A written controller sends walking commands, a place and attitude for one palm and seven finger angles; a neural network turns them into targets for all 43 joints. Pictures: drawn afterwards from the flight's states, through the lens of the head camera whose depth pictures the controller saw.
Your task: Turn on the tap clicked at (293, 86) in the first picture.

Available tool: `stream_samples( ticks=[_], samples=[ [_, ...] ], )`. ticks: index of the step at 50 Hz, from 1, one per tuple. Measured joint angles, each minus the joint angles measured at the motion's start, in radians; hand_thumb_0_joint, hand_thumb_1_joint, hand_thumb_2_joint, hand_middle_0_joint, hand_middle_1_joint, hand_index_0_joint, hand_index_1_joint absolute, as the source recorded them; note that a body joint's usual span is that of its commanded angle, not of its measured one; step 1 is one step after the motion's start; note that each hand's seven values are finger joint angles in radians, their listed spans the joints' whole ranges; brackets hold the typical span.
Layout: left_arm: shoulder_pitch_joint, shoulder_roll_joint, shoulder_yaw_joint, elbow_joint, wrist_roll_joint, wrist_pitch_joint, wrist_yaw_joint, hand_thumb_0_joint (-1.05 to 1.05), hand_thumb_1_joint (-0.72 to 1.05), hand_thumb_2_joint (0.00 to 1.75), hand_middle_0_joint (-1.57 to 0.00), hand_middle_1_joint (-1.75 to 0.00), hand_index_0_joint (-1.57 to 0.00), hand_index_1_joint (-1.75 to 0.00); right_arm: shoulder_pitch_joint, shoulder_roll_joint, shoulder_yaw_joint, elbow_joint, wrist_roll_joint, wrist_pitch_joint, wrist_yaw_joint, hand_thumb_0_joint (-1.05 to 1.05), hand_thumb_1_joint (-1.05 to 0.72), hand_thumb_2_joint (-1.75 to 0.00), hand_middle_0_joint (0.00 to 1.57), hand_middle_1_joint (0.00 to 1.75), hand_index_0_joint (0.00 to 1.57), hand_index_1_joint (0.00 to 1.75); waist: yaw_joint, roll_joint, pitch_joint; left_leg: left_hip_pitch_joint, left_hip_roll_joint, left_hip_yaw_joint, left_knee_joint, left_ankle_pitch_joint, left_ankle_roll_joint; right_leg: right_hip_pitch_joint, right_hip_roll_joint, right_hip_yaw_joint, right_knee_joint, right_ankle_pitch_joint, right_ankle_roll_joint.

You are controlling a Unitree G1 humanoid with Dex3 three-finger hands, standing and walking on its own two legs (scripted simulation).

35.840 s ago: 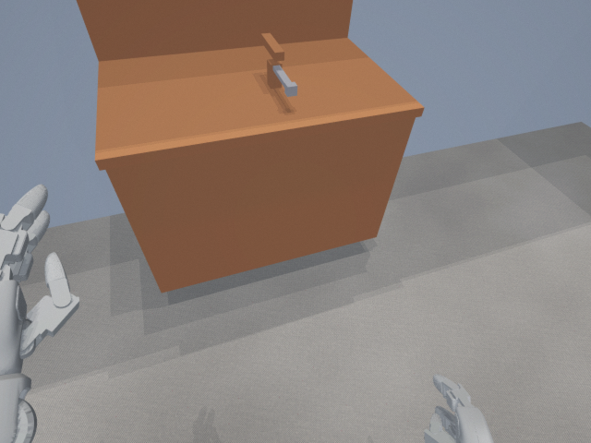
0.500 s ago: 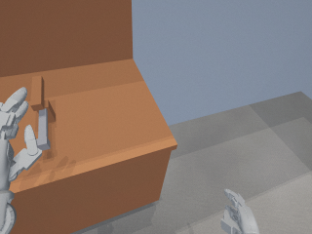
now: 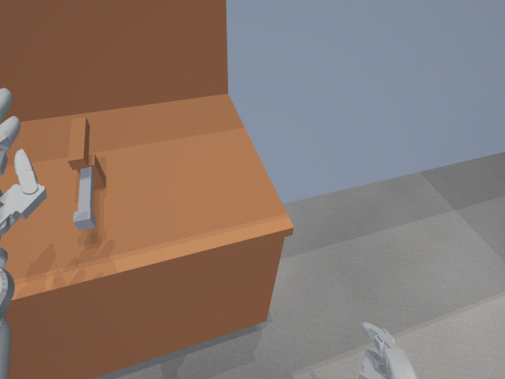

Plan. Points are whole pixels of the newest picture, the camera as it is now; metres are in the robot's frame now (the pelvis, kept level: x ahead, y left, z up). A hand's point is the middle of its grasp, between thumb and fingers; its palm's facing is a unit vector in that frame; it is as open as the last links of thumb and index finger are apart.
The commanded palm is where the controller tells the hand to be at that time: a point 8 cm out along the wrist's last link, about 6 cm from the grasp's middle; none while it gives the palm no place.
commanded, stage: turn the palm inward beside the body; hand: left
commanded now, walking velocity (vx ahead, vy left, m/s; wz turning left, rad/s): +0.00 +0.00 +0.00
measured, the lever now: (84, 219) +0.35 +0.35 +0.01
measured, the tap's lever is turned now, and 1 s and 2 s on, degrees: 0 0 0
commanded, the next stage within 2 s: none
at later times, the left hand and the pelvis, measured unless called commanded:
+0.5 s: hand (104, 255) +0.22 +0.21 +0.14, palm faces +0.47 -0.82 -0.33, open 7.4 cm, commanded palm +0.16 +0.25 +0.16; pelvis +0.00 -0.07 -0.02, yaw +3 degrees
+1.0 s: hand (118, 264) +0.21 +0.19 +0.14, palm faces +0.49 -0.84 -0.22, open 7.4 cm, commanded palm +0.16 +0.23 +0.14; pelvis +0.03 -0.06 -0.02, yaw +2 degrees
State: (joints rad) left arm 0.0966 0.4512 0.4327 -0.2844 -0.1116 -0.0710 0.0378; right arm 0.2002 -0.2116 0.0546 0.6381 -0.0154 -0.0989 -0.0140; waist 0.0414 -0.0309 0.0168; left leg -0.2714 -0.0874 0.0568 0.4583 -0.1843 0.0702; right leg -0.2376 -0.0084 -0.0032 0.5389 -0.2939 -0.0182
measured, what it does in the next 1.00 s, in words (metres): shifts its weight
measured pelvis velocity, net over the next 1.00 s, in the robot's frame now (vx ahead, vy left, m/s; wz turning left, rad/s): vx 0.03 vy -0.06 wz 0.04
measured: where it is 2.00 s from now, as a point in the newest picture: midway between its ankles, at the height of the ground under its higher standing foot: outside the picture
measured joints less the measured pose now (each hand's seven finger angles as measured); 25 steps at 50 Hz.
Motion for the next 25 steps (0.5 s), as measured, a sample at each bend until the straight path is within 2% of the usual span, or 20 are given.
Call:
stream_samples(
  ticks=[2,4,6,8,10,14,16,18,20,23,25],
  samples=[
    [0.041,-0.055,0.002,-0.012,-0.039,0.069,-0.014,0.01,0.9,0.9,-0.2,-0.3,-0.21,-0.3,-0.011,-0.013,-0.004,0.01,0.006,0.006,0.014,0.02,-0.9,-0.9,0.2,0.3,0.2,0.3,-0.001,0.024,-0.019,0.002,0.005,0.01,0.007,-0.007,0.002,0.001,0.002,0.005,0.003,-0.004,0.01],
    [0.121,-0.095,-0.042,-0.038,-0.018,0.113,-0.019,0.01,0.9,0.9,-0.2,-0.3,-0.2,-0.3,-0.021,-0.028,-0.009,0.002,0.012,0.017,0.024,0.02,-0.9,-0.9,0.21,0.3,0.2,0.3,-0.009,0.053,-0.027,-0.001,0.012,0.006,0.024,-0.016,0.002,0.006,0.009,0.0,0.004,-0.003,0.009],
    [0.208,-0.115,-0.102,-0.064,0.021,0.122,-0.012,0.01,0.9,0.9,-0.2,-0.3,-0.2,-0.3,-0.035,-0.036,-0.012,-0.012,0.008,0.03,0.028,0.02,-0.9,-0.9,0.21,0.3,0.2,0.3,-0.017,0.067,-0.026,-0.016,0.019,-0.001,0.047,-0.023,0.0,-0.002,0.016,-0.009,0.017,-0.007,0.001],
    [0.272,-0.125,-0.145,-0.08,0.038,0.089,0.007,0.01,0.9,0.9,-0.2,-0.3,-0.2,-0.3,-0.05,-0.031,-0.015,-0.019,0.001,0.033,0.023,0.02,-0.9,-0.9,0.2,0.3,0.2,0.3,-0.018,0.062,-0.021,-0.038,0.026,-0.011,0.075,-0.03,-0.007,-0.021,0.022,-0.02,0.041,-0.015,-0.009],
    [0.3,-0.12,-0.157,-0.094,0.038,0.035,0.038,0.02,0.9,0.9,-0.21,-0.3,-0.21,-0.3,-0.056,-0.019,-0.019,-0.016,-0.007,0.027,0.013,0.02,-0.9,-0.9,0.2,0.3,0.2,0.3,-0.004,0.042,-0.016,-0.059,0.035,-0.022,0.103,-0.038,-0.018,-0.038,0.032,-0.032,0.064,-0.024,-0.022],
    [0.242,-0.1,-0.108,-0.079,0.041,-0.086,0.116,0.02,0.89,0.9,-0.21,-0.31,-0.21,-0.31,-0.056,-0.004,-0.019,0.013,-0.007,0.001,0.0,0.02,-0.9,-0.9,0.2,0.3,0.2,0.3,0.024,0.018,-0.017,-0.099,0.056,-0.066,0.168,-0.06,-0.047,-0.052,0.055,-0.077,0.095,-0.043,-0.048],
    [0.172,-0.09,-0.072,-0.036,0.036,-0.093,0.131,0.02,0.89,0.9,-0.21,-0.31,-0.21,-0.31,-0.06,-0.007,-0.016,0.032,-0.001,-0.003,-0.008,0.02,-0.9,-0.9,0.2,0.3,0.2,0.3,0.029,0.026,-0.015,-0.116,0.064,-0.093,0.202,-0.074,-0.057,-0.052,0.065,-0.104,0.105,-0.052,-0.059],
    [0.107,-0.082,-0.053,0.015,0.02,-0.051,0.121,0.01,0.89,0.9,-0.21,-0.3,-0.21,-0.31,-0.064,-0.015,-0.012,0.046,0.009,-0.001,-0.023,0.02,-0.9,-0.9,0.2,0.3,0.2,0.3,0.035,0.046,-0.015,-0.126,0.071,-0.113,0.226,-0.085,-0.065,-0.049,0.075,-0.123,0.111,-0.059,-0.068],
    [0.072,-0.077,-0.056,0.058,-0.001,0.023,0.094,0.01,0.9,0.9,-0.2,-0.3,-0.21,-0.3,-0.069,-0.026,-0.011,0.052,0.02,0.003,-0.04,0.02,-0.9,-0.9,0.2,0.3,0.2,0.3,0.038,0.074,-0.017,-0.126,0.078,-0.122,0.239,-0.093,-0.072,-0.043,0.084,-0.131,0.109,-0.063,-0.072],
    [0.081,-0.074,-0.088,0.079,-0.019,0.124,0.048,0.01,0.9,0.9,-0.2,-0.3,-0.2,-0.3,-0.074,-0.036,-0.014,0.052,0.031,0.005,-0.059,0.02,-0.9,-0.9,0.2,0.3,0.2,0.3,0.033,0.107,-0.026,-0.122,0.084,-0.121,0.238,-0.104,-0.084,-0.04,0.09,-0.125,0.105,-0.068,-0.069],
    [0.117,-0.074,-0.102,0.064,-0.029,0.147,0.028,0.01,0.9,0.9,-0.2,-0.3,-0.2,-0.3,-0.077,-0.035,-0.02,0.05,0.033,0.004,-0.064,0.02,-0.9,-0.9,0.2,0.3,0.2,0.3,0.025,0.115,-0.034,-0.121,0.084,-0.116,0.232,-0.107,-0.089,-0.046,0.094,-0.114,0.107,-0.074,-0.069]
  ],
)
